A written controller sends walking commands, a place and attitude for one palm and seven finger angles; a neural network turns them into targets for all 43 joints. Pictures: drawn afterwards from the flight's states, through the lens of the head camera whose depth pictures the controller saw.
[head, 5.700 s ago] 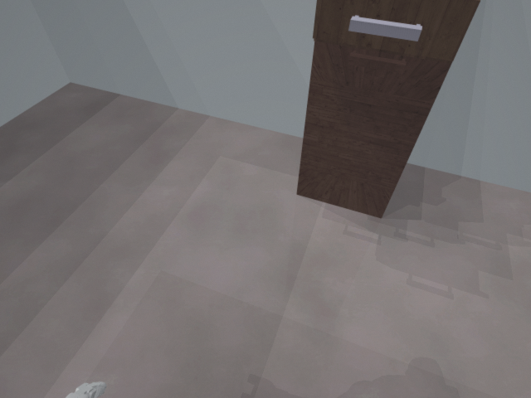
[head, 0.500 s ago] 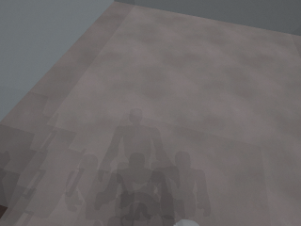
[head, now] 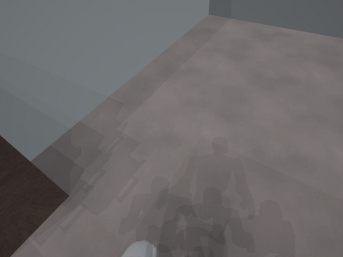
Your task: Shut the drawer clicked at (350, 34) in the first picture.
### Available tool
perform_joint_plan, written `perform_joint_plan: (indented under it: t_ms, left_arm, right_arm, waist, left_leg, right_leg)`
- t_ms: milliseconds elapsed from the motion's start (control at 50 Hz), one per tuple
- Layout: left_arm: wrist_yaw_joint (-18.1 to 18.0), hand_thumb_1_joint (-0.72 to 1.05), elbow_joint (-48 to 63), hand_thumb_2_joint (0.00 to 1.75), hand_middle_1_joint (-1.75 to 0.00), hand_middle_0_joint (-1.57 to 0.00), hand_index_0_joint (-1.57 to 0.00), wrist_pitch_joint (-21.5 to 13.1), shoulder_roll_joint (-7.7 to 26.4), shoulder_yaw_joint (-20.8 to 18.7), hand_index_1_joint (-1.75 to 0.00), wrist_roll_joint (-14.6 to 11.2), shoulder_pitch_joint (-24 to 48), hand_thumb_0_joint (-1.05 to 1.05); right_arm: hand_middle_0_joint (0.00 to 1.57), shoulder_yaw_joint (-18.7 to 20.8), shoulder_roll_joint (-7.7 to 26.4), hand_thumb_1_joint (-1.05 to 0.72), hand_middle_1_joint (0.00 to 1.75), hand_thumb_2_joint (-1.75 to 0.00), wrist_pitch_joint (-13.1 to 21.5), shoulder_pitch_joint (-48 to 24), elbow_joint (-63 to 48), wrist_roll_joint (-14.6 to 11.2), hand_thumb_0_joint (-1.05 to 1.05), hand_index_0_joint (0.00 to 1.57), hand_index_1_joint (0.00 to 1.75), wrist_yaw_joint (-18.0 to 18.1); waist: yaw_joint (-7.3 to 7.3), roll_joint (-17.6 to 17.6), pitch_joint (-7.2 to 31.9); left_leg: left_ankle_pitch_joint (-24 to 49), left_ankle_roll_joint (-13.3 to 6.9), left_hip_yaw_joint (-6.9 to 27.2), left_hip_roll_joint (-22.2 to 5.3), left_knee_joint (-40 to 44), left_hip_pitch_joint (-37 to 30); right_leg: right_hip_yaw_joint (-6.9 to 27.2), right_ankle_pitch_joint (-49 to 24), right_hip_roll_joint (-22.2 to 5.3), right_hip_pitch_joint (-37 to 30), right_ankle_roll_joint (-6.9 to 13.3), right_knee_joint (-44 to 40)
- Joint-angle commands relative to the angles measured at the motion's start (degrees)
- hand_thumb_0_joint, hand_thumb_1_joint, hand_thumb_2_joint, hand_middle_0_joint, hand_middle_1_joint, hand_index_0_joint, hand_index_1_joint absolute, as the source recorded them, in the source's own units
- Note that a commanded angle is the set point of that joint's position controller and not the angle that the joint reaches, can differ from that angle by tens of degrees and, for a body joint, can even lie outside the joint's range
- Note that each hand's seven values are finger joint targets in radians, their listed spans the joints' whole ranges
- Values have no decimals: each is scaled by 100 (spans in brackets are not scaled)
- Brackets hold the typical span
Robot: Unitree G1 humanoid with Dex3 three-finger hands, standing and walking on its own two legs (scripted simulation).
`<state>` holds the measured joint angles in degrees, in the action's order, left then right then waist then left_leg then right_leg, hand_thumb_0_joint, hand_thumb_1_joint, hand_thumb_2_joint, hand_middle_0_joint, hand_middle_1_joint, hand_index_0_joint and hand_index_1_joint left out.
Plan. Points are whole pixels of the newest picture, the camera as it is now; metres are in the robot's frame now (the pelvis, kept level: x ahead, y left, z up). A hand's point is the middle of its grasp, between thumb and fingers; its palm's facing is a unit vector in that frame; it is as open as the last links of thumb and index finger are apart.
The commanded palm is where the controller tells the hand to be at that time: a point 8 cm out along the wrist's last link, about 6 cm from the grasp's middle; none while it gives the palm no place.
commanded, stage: turn to face it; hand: left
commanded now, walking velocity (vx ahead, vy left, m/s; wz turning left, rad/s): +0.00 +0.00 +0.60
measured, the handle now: out of the picture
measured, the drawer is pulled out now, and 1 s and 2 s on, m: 0.15 0.15 0.15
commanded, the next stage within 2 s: take the last steps up to it in 1.58 s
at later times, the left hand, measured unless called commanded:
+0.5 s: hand out of the picture -0.01 +0.28 -0.17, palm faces +0.34 -0.90 -0.28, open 7.4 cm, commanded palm none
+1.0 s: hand out of the picture -0.06 +0.21 -0.16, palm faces +0.58 -0.77 -0.26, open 7.4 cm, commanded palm none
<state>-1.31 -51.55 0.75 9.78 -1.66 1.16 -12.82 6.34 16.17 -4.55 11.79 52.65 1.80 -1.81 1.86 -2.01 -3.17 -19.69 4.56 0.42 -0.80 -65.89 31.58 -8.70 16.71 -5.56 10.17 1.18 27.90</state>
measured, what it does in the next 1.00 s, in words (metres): steps on the spot, turning left: left foot, then right foot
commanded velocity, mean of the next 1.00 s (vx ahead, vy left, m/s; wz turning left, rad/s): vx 0.00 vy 0.00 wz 0.60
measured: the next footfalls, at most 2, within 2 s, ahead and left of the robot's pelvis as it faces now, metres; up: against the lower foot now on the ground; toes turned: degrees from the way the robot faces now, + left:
left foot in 0.26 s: +0.00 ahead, +0.16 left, +0.00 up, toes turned +16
right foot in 0.64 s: +0.09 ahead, -0.07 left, +0.00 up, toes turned +20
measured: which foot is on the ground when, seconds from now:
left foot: up 0.00-0.24, down 0.26-0.66, up 0.68-1.00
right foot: down 0.00-0.26, up 0.28-0.62, down 0.64-1.00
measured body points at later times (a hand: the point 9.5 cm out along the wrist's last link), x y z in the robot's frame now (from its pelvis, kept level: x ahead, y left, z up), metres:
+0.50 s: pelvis -0.01 +0.04 -0.01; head +0.03 +0.06 +0.44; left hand -0.02 +0.32 -0.15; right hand +0.17 -0.17 -0.14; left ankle -0.04 +0.15 -0.74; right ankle +0.03 -0.11 -0.69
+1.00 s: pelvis -0.01 +0.01 -0.01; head +0.03 +0.01 +0.44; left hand -0.09 +0.25 -0.14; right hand +0.21 -0.17 -0.16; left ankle -0.09 +0.12 -0.69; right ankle +0.05 -0.08 -0.74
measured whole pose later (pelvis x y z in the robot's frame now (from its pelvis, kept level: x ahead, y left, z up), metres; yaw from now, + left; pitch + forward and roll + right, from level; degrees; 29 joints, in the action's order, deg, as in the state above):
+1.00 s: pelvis -0.01 +0.01 -0.01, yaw +37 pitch -1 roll +2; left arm -1.1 -51.0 0.7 10.8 -1.5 1.5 -12.8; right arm 4.9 15.0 -5.0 10.4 54.5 1.3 -2.1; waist 0.8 -0.7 -5.2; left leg -24.0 4.3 -3.1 -2.8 -52.5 24.0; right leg -15.0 17.2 -8.7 11.0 -0.2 30.3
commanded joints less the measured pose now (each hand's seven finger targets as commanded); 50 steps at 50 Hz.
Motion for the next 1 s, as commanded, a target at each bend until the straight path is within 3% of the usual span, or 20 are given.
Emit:
perform_joint_plan:
  t_ms: [0, 140, 180, 200, 220, 240, 260, 320, 360, 480, 540, 580, 600, 620, 640, 660, 700, 740, 840, 980]
  left_arm:
    - [-53, 90, 333, 90, -30, -20, -20, -128, 1246, -329, -30, 37, -343, 0]
    - [-35, 90, 190, 90, -30, -20, -20, -56, 1513, -439, -30, 68, -489, 0]
    - [-20, 90, 157, 90, -30, -20, -20, -33, 1505, -466, -30, 37, -377, 0]
    - [-3, 90, 184, 90, -30, -20, -20, -13, 1472, -482, -30, -19, -334, 0]
    - [42, 90, 364, 90, -30, -20, -20, 6, 1188, -467, -30, -55, -377, 0]
    - [58, 90, 628, 90, -30, -20, -20, 17, 881, -319, -30, -35, -100, 0]
    - [1, 90, 671, 90, -30, -20, -20, 90, 1008, -330, -30, 10, 229, 0]
    - [68, 90, 467, 90, -30, -20, -20, 90, 982, -393, -30, -27, 339, 0]
    - [95, 90, 391, 90, -30, -20, -20, 103, 963, -380, -30, -21, 127, 0]
    - [65, 90, 596, 90, -30, -20, -20, 70, 900, -340, -30, -42, 439, 0]
    - [35, 90, 633, 90, -30, -20, -20, 33, 861, -317, -30, -82, 269, 0]
    - [22, 90, 571, 90, -30, -20, -20, -34, 945, -329, -30, -87, -92, 0]
    - [-1, 90, 529, 90, -30, -20, -20, -89, 1085, -368, -30, -69, -364, 0]
    - [-54, 90, 523, 90, -30, -20, -20, -157, 1593, -469, -30, 31, -509, 0]
    - [-53, 90, 597, 90, -30, -20, -20, -128, 1905, -476, -30, 39, -468, 0]
    - [-76, 90, 627, 90, -30, -20, -20, -146, 1666, -465, -30, -11, -308, 0]
    - [-78, 90, 760, 90, -30, -20, -20, -116, 1294, -361, -30, -8, 378, 0]
    - [-67, 90, 770, 90, -30, -20, -20, -152, 1114, -288, -30, 2, 438, 0]
    - [-80, 90, 541, 90, -30, -20, -20, -137, 1236, -316, -30, 23, -59, 0]
    - [-50, 90, 321, 90, -30, -20, -20, -55, 1504, -426, -30, 62, -255, 0]
  right_arm:
    - [20, -49, 242, -90, 30, -90, 79, -674, -513, -47, 0, 20, 30, -18]
    - [20, -177, 161, -90, 30, -90, 210, -818, -556, -115, 0, 20, 30, 4]
    - [20, -161, 246, -90, 30, -90, 266, -508, -519, -103, 0, 20, 30, 19]
    - [20, -107, 457, -90, 30, -90, 318, -154, -439, -80, 0, 20, 30, 23]
    - [20, 59, 1116, -90, 30, -90, 384, 219, -410, -37, 0, 20, 30, 60]
    - [20, 152, 1555, -90, 30, -90, 356, 539, -309, -97, 0, 20, 30, 93]
    - [20, 130, 1378, -90, 30, -90, 352, 733, -172, -105, 0, 20, 30, 125]
    - [20, -9, 927, -90, 30, -90, 365, -280, -439, -47, 0, 20, 30, 210]
    - [20, -35, 873, -90, 30, -90, 391, -435, -500, -52, 0, 20, 30, 201]
    - [20, 32, 929, -90, 30, -90, 348, -131, -437, -36, 0, 20, 30, 184]
    - [20, 65, 956, -90, 30, -90, 315, -292, -521, -24, 0, 20, 30, 181]
    - [20, 76, 911, -90, 30, -90, 300, -423, -568, -59, 0, 20, 30, 171]
    - [20, 68, 777, -90, 30, -90, 303, -450, -613, -90, 0, 20, 30, 156]
    - [20, -3, 365, -90, 30, -90, 319, -259, -690, -141, 0, 20, 30, 120]
    - [20, -5, 296, -90, 30, -90, 314, -267, -821, -92, 0, 20, 30, 120]
    - [20, 53, 524, -90, 30, -90, 229, -274, -688, -31, 0, 20, 30, 123]
    - [20, 44, 460, -90, 30, -90, 160, -174, -470, -35, 0, 20, 30, 50]
    - [20, -7, 325, -90, 30, -90, 131, -60, -353, -36, 0, 20, 30, -10]
    - [20, -61, 251, -90, 30, -90, 75, -384, -358, -56, 0, 20, 30, -28]
    - [20, -177, 122, -90, 30, -90, 189, -647, -474, -115, 0, 20, 30, -27]
  waist:
    - [-375, 1231, 65]
    - [-499, 1642, 515]
    - [-304, 1444, 699]
    - [-82, 1049, 921]
    - [124, -505, 1245]
    - [274, -1615, 1172]
    - [374, -991, 1203]
    - [-8, -857, 330]
    - [-109, -701, 391]
    - [51, -677, 595]
    - [-69, -857, 653]
    - [-280, -646, 728]
    - [-428, -300, 779]
    - [-463, 1212, 961]
    - [-461, 1893, 822]
    - [-446, 1966, 677]
    - [-108, 1147, 230]
    - [-52, 1179, 169]
    - [-279, 1232, 189]
    - [-442, 1417, 419]
  left_leg:
    - [-295, 85, -241, -155, 504, 280]
    - [-538, -124, -736, -61, 2440, -796]
    - [127, -202, -808, -47, 3519, -1404]
    - [1007, -307, -672, -144, 4297, -2276]
    - [2715, -869, 956, -1371, 4492, -3519]
    - [5033, -1628, 2035, -2481, 4360, -3860]
    - [4236, -1748, 1773, -2368, 4284, -3493]
    - [2945, -1372, 1130, -1485, 4531, -2241]
    - [2994, -1270, 933, -1209, 4541, -2189]
    - [2982, -1424, 1492, -1181, 4402, -2428]
    - [3186, -1382, 1749, -1102, 4190, -2083]
    - [3039, -1190, 1774, -903, 3814, -1683]
    - [2293, -922, 1611, -612, 3427, -1193]
    - [538, -461, 815, 109, 2283, -104]
    - [-1544, -218, 272, 499, 1031, 334]
    - [-1407, -279, 625, 216, 209, 159]
    - [-593, -190, 404, -5, -538, 214]
    - [-188, -76, 167, -59, -551, 194]
    - [-287, 33, -161, -153, 234, 90]
    - [-558, -129, -650, -154, 2101, -770]
  right_leg:
    - [726, -2064, -1372, -514, 512, -881]
    - [354, -3181, -1608, -793, 511, -255]
    - [35, -3040, -1523, -725, 256, 278]
    - [-170, -2687, -1428, -225, -1, 1007]
    - [-402, -787, -820, 1251, -448, 2299]
    - [-57, 2260, -335, 2508, -694, 3295]
    - [482, 2082, -328, 2455, -622, 3753]
    - [725, 973, -290, 2312, -653, 3849]
    - [675, 748, -150, 2048, -677, 3511]
    - [706, 886, 158, 1732, -667, 2341]
    - [663, 777, 341, 1057, -607, 1486]
    - [608, 10, 438, 252, -571, 374]
    - [769, -537, 189, -442, -532, -479]
    - [2128, -941, -1185, -1358, -108, -1086]
    - [2949, -1653, -2333, -988, 557, -1145]
    - [2843, -1280, -2186, -323, 664, -1255]
    - [1836, -1093, -1601, -12, 580, -1098]
    - [1002, -1684, -1270, -58, 414, -921]
    - [581, -2019, -1405, -431, 504, -915]
    - [224, -2454, -1703, -516, 558, -465]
